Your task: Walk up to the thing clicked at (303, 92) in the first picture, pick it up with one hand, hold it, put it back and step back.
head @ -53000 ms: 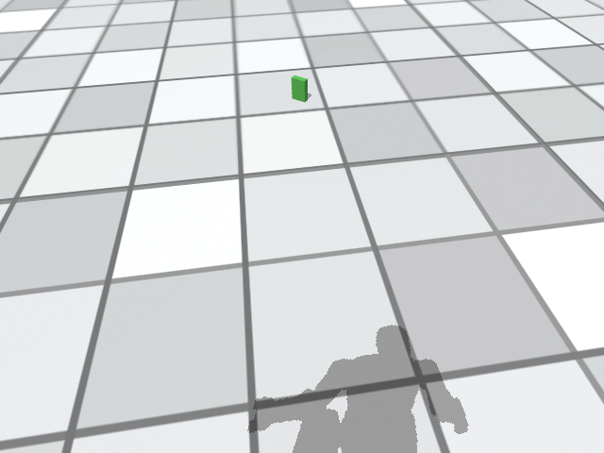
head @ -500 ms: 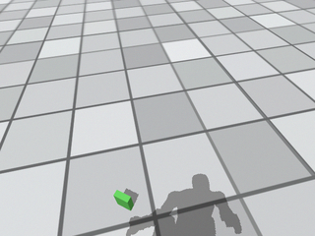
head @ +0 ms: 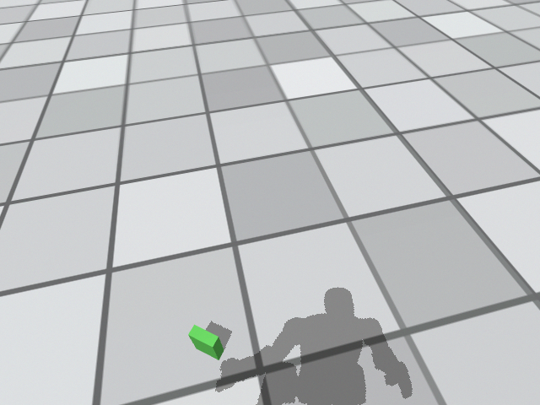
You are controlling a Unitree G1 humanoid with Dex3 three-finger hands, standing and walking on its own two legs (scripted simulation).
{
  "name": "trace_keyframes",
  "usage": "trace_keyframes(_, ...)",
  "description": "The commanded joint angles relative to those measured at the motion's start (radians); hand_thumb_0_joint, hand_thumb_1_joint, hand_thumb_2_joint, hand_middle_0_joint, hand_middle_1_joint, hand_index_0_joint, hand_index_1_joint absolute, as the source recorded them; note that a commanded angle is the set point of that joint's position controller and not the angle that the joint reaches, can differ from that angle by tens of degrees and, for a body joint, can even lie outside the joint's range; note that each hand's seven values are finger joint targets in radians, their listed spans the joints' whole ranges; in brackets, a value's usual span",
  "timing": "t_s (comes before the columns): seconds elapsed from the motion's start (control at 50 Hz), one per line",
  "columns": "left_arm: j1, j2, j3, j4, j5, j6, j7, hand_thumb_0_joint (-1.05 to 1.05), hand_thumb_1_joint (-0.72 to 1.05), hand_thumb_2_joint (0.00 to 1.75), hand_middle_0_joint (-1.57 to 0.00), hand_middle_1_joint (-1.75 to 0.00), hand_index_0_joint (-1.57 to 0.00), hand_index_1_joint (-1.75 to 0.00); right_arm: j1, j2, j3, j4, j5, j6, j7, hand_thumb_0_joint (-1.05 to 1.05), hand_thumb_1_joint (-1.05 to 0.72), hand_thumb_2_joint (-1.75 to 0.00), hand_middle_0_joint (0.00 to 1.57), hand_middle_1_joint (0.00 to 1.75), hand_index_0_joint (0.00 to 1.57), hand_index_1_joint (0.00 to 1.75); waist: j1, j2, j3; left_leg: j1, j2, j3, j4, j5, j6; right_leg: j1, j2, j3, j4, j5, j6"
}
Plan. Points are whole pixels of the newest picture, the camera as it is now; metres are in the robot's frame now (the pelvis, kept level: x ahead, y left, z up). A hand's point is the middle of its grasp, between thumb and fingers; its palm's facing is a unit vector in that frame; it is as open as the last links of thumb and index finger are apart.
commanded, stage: stand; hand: left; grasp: from above
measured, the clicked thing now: (206, 342) +0.45 +0.27 -0.71
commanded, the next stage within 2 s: step back in 1.10 s
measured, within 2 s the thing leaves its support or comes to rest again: neither
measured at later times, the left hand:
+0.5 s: hand out of the picture +0.09 +0.25 -0.16, palm faces -0.01 -0.94 -0.34, open 7.4 cm
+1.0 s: hand out of the picture +0.08 +0.25 -0.15, palm faces -0.01 -0.94 -0.35, open 7.4 cm
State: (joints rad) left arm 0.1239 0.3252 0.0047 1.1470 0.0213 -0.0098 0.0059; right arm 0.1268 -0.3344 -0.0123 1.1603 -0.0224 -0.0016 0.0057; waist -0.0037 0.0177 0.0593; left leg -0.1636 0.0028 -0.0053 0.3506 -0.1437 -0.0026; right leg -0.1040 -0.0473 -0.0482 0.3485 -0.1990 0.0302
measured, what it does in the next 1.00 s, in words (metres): stands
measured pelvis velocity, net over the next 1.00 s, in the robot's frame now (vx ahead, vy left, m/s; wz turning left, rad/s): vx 0.02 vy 0.00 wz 0.01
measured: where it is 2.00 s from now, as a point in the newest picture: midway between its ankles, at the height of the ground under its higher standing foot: outside the picture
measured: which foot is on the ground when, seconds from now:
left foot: down 0.00-1.00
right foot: down 0.00-1.00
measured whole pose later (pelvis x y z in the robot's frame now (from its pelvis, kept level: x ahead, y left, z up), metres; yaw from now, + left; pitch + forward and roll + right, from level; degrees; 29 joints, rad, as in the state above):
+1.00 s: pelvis +0.02 +0.00 +0.00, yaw +0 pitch -2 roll +0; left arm 0.13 0.33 0.01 1.13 0.02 -0.01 0.00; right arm 0.11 -0.34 -0.01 1.16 -0.02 -0.01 0.01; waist 0.00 0.01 0.05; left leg -0.13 0.00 -0.01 0.31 -0.15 -0.01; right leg -0.06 -0.04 -0.06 0.31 -0.20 0.03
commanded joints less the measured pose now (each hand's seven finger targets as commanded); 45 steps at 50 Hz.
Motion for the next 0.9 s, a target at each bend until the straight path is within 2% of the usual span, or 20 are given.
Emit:
trace_keyframes(0.0,-0.031,0.212,0.041,-0.048,-0.003,-0.022,0.014,0.0,0.9,0.9,-0.2,-0.3,-0.2,-0.3,-0.039,-0.197,-0.028,-0.058,0.005,-0.023,-0.019,0.0,-0.9,-0.9,0.2,0.3,0.2,0.3,0.007,-0.026,-0.073,0.039,0.114,-0.107,-0.055,0.073,0.023,-0.001,-0.093,0.091,-0.073,0.07,-0.032)
trace_keyframes(0.04,-0.038,0.207,0.04,-0.05,-0.004,-0.022,0.016,0.0,0.9,0.9,-0.2,-0.3,-0.2,-0.3,-0.039,-0.199,-0.029,-0.058,0.007,-0.024,-0.02,0.0,-0.9,-0.9,0.2,0.3,0.2,0.3,0.008,-0.029,-0.084,0.049,0.119,-0.105,-0.053,0.138,0.022,0.017,-0.096,0.09,-0.074,0.112,-0.029)
trace_keyframes(0.12,-0.036,0.212,0.043,-0.048,-0.004,-0.019,0.014,0.0,0.9,0.9,-0.2,-0.3,-0.2,-0.3,-0.046,-0.2,-0.028,-0.057,0.005,-0.024,-0.021,0.0,-0.9,-0.9,0.2,0.3,0.2,0.3,0.007,-0.022,-0.072,0.049,0.118,-0.101,-0.058,0.105,0.022,0.013,-0.093,0.087,-0.078,0.098,-0.029)
trace_keyframes(0.22,-0.035,0.205,0.042,-0.053,-0.005,-0.02,0.014,0.0,0.9,0.9,-0.2,-0.3,-0.2,-0.3,-0.047,-0.206,-0.028,-0.058,0.006,-0.026,-0.022,0.0,-0.9,-0.9,0.2,0.3,0.2,0.3,0.008,-0.017,-0.098,0.071,0.124,-0.096,-0.048,0.201,0.022,0.036,-0.096,0.081,-0.072,0.168,-0.027)
trace_keyframes(0.32,-0.046,0.208,0.043,-0.05,-0.005,-0.016,0.014,0.0,0.9,0.9,-0.2,-0.3,-0.2,-0.3,-0.063,-0.2,-0.027,-0.06,0.007,-0.024,-0.022,0.0,-0.9,-0.9,0.2,0.3,0.2,0.3,0.008,-0.016,-0.064,0.059,0.123,-0.103,-0.071,0.152,0.016,0.014,-0.091,0.073,-0.083,0.104,-0.027)
trace_keyframes(0.44,-0.044,0.208,0.044,-0.059,-0.005,-0.02,0.014,0.0,0.9,0.9,-0.2,-0.3,-0.2,-0.3,-0.065,-0.203,-0.029,-0.064,0.007,-0.027,-0.022,0.0,-0.9,-0.9,0.2,0.3,0.2,0.3,0.008,-0.017,-0.11,0.075,0.128,-0.095,-0.05,0.232,0.022,0.057,-0.102,0.074,-0.069,0.201,-0.03)
trace_keyframes(0.52,-0.045,0.215,0.045,-0.06,-0.006,-0.019,0.013,0.0,0.9,0.9,-0.2,-0.3,-0.2,-0.3,-0.061,-0.2,-0.026,-0.063,0.008,-0.028,-0.021,0.0,-0.9,-0.9,0.2,0.3,0.2,0.3,0.005,-0.021,-0.095,0.073,0.125,-0.095,-0.061,0.222,0.018,0.047,-0.098,0.071,-0.072,0.183,-0.03)
trace_keyframes(0.6,-0.045,0.212,0.044,-0.06,-0.004,-0.017,0.011,0.0,0.9,0.9,-0.2,-0.3,-0.2,-0.3,-0.064,-0.207,-0.025,-0.062,0.008,-0.025,-0.022,0.0,-0.9,-0.9,0.2,0.3,0.2,0.3,0.004,-0.019,-0.081,0.06,0.124,-0.099,-0.07,0.154,0.017,0.036,-0.097,0.074,-0.085,0.123,-0.03)
trace_keyframes(0.62,-0.043,0.219,0.045,-0.065,-0.004,-0.017,0.012,0.0,0.9,0.9,-0.2,-0.3,-0.2,-0.3,-0.072,-0.205,-0.027,-0.065,0.008,-0.026,-0.021,0.0,-0.9,-0.9,0.2,0.3,0.2,0.3,0.009,-0.019,-0.083,0.074,0.126,-0.1,-0.068,0.188,0.018,0.033,-0.098,0.07,-0.08,0.141,-0.032)
trace_keyframes(0.74,-0.043,0.214,0.043,-0.067,-0.005,-0.017,0.01,0.0,0.9,0.9,-0.2,-0.3,-0.2,-0.3,-0.067,-0.209,-0.028,-0.062,0.008,-0.026,-0.021,0.0,-0.9,-0.9,0.2,0.3,0.2,0.3,0.007,-0.022,-0.076,0.06,0.124,-0.1,-0.071,0.165,0.016,0.034,-0.098,0.073,-0.087,0.116,-0.037)
trace_keyframes(0.84,-0.029,0.219,0.044,-0.064,-0.005,-0.017,0.008,0.0,0.9,0.9,-0.2,-0.3,-0.2,-0.3,-0.071,-0.212,-0.027,-0.063,0.01,-0.027,-0.017,0.0,-0.9,-0.9,0.2,0.3,0.2,0.3,0.009,-0.019,-0.053,0.05,0.118,-0.105,-0.084,0.098,0.017,0.017,-0.094,0.07,-0.095,0.072,-0.036)
trace_keyframes(0.86,-0.036,0.225,0.046,-0.069,-0.005,-0.019,0.01,0.0,0.9,0.9,-0.2,-0.3,-0.2,-0.3,-0.072,-0.213,-0.03,-0.068,0.008,-0.027,-0.018,0.0,-0.9,-0.9,0.2,0.3,0.2,0.3,0.007,-0.027,-0.075,0.064,0.124,-0.106,-0.074,0.138,0.021,0.024,-0.099,0.073,-0.092,0.094,-0.038)
trace_keyframes(0.88,-0.033,0.218,0.043,-0.066,-0.005,-0.019,0.009,0.0,0.9,0.9,-0.2,-0.3,-0.2,-0.3,-0.067,-0.21,-0.028,-0.065,0.01,-0.026,-0.017,0.0,-0.9,-0.9,0.2,0.3,0.2,0.3,0.007,-0.035,-0.064,0.063,0.123,-0.107,-0.076,0.13,0.019,0.014,-0.095,0.07,-0.097,0.078,-0.035)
